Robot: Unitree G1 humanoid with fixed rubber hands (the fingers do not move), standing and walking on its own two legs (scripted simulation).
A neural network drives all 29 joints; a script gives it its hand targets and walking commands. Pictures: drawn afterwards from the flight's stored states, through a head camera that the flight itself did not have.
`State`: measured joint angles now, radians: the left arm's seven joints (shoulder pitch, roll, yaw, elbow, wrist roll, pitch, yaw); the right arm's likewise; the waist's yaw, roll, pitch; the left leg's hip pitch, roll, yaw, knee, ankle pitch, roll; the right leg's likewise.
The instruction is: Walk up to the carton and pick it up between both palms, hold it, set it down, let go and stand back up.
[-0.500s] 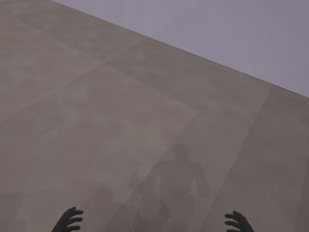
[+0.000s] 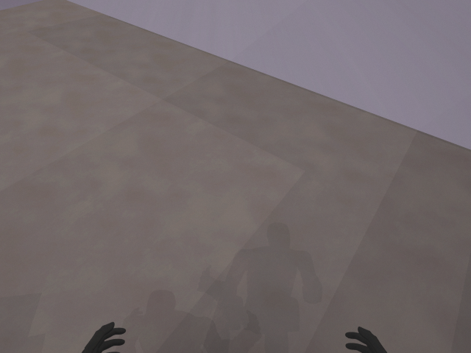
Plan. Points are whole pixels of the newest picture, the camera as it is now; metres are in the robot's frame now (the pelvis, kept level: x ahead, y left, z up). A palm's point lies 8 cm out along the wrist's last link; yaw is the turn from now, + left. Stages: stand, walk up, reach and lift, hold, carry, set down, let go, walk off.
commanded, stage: stand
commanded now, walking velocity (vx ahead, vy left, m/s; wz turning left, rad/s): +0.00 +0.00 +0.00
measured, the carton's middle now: out of the picture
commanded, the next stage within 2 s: walk up in 0.08 s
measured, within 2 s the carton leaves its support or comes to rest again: neither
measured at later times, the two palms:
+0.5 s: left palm out of the picture +0.05 +0.31 -0.11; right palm out of the picture +0.13 -0.24 -0.10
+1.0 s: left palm out of the picture -0.22 +0.32 -0.09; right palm out of the picture +0.16 -0.09 -0.11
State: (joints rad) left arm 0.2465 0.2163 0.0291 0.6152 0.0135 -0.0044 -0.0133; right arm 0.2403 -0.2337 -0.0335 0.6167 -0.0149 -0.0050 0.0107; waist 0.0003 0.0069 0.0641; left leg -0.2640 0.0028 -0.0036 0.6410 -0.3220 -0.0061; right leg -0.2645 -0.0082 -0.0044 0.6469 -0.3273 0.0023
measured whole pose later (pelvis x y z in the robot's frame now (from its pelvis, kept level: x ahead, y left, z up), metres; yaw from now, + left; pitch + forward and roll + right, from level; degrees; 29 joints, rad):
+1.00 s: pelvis -0.10 +0.05 -0.01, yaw +41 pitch -6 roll -2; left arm 0.27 0.28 0.06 0.75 0.07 -0.02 0.06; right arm 0.23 -0.33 -0.06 0.65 -0.10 0.11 0.10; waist -0.01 0.08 0.12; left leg -0.58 -0.06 -0.08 1.20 -0.31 -0.06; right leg -0.28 -0.07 -0.18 0.65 -0.26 -0.02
